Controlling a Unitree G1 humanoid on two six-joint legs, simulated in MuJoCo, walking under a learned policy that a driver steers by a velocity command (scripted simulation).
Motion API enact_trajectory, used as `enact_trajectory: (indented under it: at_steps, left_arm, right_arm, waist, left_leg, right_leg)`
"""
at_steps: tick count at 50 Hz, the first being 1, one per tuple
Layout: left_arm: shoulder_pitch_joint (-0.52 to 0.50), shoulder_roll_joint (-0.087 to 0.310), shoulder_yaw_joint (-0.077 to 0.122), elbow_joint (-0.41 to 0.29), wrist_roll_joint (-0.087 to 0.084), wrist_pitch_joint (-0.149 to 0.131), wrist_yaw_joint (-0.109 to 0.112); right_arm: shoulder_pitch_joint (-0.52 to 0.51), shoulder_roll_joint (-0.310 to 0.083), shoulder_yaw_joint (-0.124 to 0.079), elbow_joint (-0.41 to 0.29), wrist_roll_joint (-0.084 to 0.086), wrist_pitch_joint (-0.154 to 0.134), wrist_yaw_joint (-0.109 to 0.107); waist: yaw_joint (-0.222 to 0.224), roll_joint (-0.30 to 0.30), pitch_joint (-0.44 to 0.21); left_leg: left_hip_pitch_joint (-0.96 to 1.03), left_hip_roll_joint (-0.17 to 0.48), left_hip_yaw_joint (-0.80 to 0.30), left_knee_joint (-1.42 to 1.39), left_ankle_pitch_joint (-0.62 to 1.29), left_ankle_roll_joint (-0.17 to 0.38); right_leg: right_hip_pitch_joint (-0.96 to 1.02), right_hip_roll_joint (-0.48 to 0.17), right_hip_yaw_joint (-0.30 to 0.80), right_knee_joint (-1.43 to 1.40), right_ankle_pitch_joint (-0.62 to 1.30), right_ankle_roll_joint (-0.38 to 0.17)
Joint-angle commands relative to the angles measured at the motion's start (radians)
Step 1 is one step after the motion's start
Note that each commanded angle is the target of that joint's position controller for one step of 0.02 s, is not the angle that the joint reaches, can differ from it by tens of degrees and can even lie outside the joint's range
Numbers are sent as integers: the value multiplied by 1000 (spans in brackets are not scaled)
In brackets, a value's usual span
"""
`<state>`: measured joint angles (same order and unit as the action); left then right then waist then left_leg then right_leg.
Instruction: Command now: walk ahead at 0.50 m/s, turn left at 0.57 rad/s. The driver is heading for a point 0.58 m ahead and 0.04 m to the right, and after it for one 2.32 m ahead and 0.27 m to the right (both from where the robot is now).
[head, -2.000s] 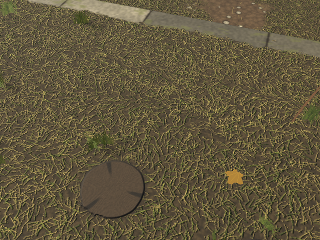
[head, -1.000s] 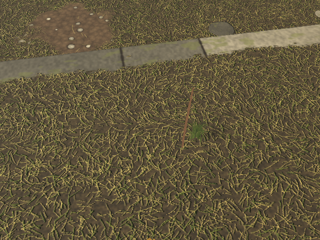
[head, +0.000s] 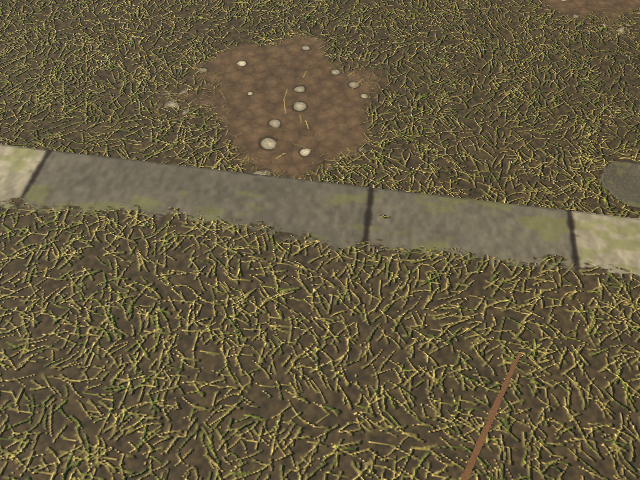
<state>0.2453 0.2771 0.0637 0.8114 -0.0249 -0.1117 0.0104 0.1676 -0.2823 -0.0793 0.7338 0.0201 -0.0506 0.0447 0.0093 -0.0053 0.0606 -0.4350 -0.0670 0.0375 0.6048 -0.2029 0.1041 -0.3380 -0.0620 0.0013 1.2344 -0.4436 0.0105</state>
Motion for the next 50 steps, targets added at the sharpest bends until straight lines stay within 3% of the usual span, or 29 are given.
enact_trajectory:
  at_steps: [1, 5, 10, 13, 16, 18, 19, 20, 21, 22, 23, 24, 25, 26, 27, 29, 33, 37, 40, 41, 42, 43, 44, 45, 46, 47, 48, 49, 50]
  left_arm:
    - [-31, 135, 31, -104, 26, -36, 7]
    - [-64, 88, 24, -131, 44, 4, 6]
    - [-255, 47, 3, -182, 34, -1, -9]
    - [-314, 61, 3, -200, 21, -13, -28]
    - [-320, 82, 7, -203, 22, -26, -46]
    - [-277, 101, 15, -200, 19, -28, -47]
    - [-198, 121, 27, -178, 22, -29, -44]
    - [-64, 156, 41, -147, 30, -30, -41]
    - [98, 216, 53, -129, 37, -29, -43]
    - [156, 252, 65, -90, 26, -19, -56]
    - [143, 164, 43, -96, -9, -14, -58]
    - [75, 126, 31, -114, -4, -4, -52]
    - [39, 123, 26, -127, 12, 4, -50]
    - [21, 114, 23, -132, 16, 9, -48]
    - [15, 106, 18, -136, 23, 9, -44]
    - [20, 104, 17, -131, 15, 11, -37]
    - [42, 172, 40, -114, 10, 30, -10]
    - [106, 164, 43, -93, -5, 74, 14]
    - [92, 154, 45, -109, -4, 94, 27]
    - [66, 164, 28, -104, 147, 33, -50]
    - [6, 176, 43, -115, 122, 2, -82]
    - [2, 140, 28, -117, 79, -19, -98]
    - [152, 12, -9, -135, 67, -25, -103]
    - [262, 30, -9, -115, 81, -17, -95]
    - [169, 123, 17, -106, 89, 7, -76]
    - [149, 147, 29, -102, 96, 29, -44]
    - [172, 153, 33, -89, 107, 43, -22]
    - [145, 114, 19, -98, 119, 45, -20]
    - [127, 78, 3, -111, 123, 44, -32]
  right_arm:
    - [44, -94, -23, -72, -10, -21, -11]
    - [74, -131, -32, -71, -7, -30, -32]
    - [156, -143, -35, -49, 4, -16, -55]
    - [199, -141, -32, -31, 7, -10, -59]
    - [229, -133, -28, -10, -2, -8, -62]
    - [216, -144, -31, -6, -7, -3, -61]
    - [198, -140, -28, -10, -7, 0, -61]
    - [183, -122, -18, -22, -14, 0, -60]
    - [219, -87, 0, -40, -35, -6, -64]
    - [336, -34, 15, -36, -14, -22, -57]
    - [264, -114, 8, -42, -7, -35, -52]
    - [134, -143, 0, -70, 2, -46, -45]
    - [63, -128, 5, -86, -13, -56, -45]
    - [43, -117, 2, -97, -31, -63, -44]
    - [55, -104, 1, -102, -38, -64, -44]
    - [68, -78, 6, -103, -39, -57, -47]
    - [-33, -42, 20, -128, -42, -43, -60]
    - [-135, -42, 18, -143, -26, -37, -49]
    - [-146, -76, 3, -148, -25, -41, -42]
    - [-13, -29, 39, -98, -84, -43, -40]
    - [46, -87, 18, -83, -59, -46, -49]
    - [112, -168, -6, -69, -31, -53, -60]
    - [176, -285, -24, -86, -26, -63, -75]
    - [164, -230, -11, -105, -59, -56, -67]
    - [102, -173, -10, -109, -70, -63, -71]
    - [17, -130, 4, -124, -38, -66, -75]
    - [-54, -56, 28, -147, -17, -64, -77]
    - [-68, -41, 32, -153, -19, -65, -82]
    - [-78, -74, 19, -171, -31, -66, -91]
  waist:
    - [-5, 30, -147]
    - [12, 22, -105]
    - [-62, 82, -67]
    - [-89, 102, -63]
    - [-97, 118, -53]
    - [-69, 142, -54]
    - [-24, 136, -97]
    - [36, 113, -205]
    - [72, -32, -356]
    - [23, -336, -405]
    - [55, -218, -314]
    - [66, -114, -172]
    - [53, -17, -109]
    - [28, 15, -79]
    - [3, -13, -93]
    - [-15, -63, -105]
    - [-5, -70, -92]
    - [32, -97, -130]
    - [17, -112, -136]
    - [-51, -69, -97]
    - [-89, -54, -111]
    - [-120, 3, -202]
    - [-53, 238, -440]
    - [-29, 264, -538]
    - [-41, 105, -296]
    - [-2, 103, -204]
    - [37, 116, -193]
    - [45, 136, -154]
    - [41, 132, -154]
  left_leg:
    - [367, 269, -447, -341, 166, 201]
    - [226, 218, -335, -384, 343, 202]
    - [198, 148, -278, -358, 236, 127]
    - [249, 181, -322, -328, 171, 116]
    - [374, 245, -362, -273, 206, 106]
    - [434, 264, -357, -221, 380, 87]
    - [448, 231, -317, -130, 567, 68]
    - [399, 185, -264, 46, 645, 43]
    - [195, 96, -200, 353, 385, 1]
    - [-179, -40, -142, 646, -304, -75]
    - [-317, 24, -204, 723, -329, -67]
    - [-359, 65, -182, 710, -233, -65]
    - [-336, 93, -158, 660, -173, -65]
    - [-306, 117, -151, 583, -132, -72]
    - [-253, 134, -148, 525, -107, -81]
    - [-211, 136, -123, 426, -107, -109]
    - [-118, 80, -78, 187, 28, -161]
    - [-24, 9, -90, 7, 204, -161]
    - [15, 1, -134, -95, 174, -141]
    - [70, 67, -131, -78, 297, -129]
    - [191, 80, -127, -132, 311, -94]
    - [366, 109, -122, -195, 460, -16]
    - [726, 378, -408, -190, 947, 276]
    - [873, 557, -637, -237, 832, 421]
    - [645, 510, -555, -287, 520, 303]
    - [454, 434, -439, -350, 308, 209]
    - [352, 391, -370, -393, 222, 161]
    - [265, 354, -294, -416, 251, 146]
    - [217, 329, -234, -437, 284, 153]
  right_leg:
    - [-344, -71, 96, -28, 125, -21]
    - [-297, -53, 60, -204, 226, 30]
    - [-248, 25, 43, -582, 514, 44]
    - [-217, 45, 44, -685, 555, 32]
    - [-236, 35, 40, -731, 496, -14]
    - [-197, 51, 10, -751, 391, -59]
    - [-88, 81, -24, -788, 390, -91]
    - [122, 43, 20, -761, 444, -142]
    - [426, -122, 270, -729, 502, -243]
    - [683, -289, 717, -871, 275, -385]
    - [659, -274, 785, -932, 60, -350]
    - [525, -238, 641, -948, 94, -306]
    - [403, -196, 547, -964, 209, -288]
    - [328, -163, 491, -978, 314, -282]
    - [289, -132, 449, -992, 389, -277]
    - [244, -101, 389, -1010, 474, -284]
    - [123, -48, 252, -955, 859, -249]
    - [119, -14, 269, -880, 791, -184]
    - [171, -30, 374, -805, 678, -165]
    - [112, -86, 408, -835, 804, -201]
    - [88, -63, 421, -781, 869, -177]
    - [72, 36, 378, -669, 870, -113]
    - [-68, 215, 260, -415, 416, -7]
    - [-279, 253, 185, -216, -229, 28]
    - [-355, 151, 155, -81, -204, 29]
    - [-310, 93, 132, -66, -119, 36]
    - [-237, 53, 129, -116, -67, 46]
    - [-189, 32, 103, -114, -30, 50]
    - [-150, 40, 53, -70, 10, 56]
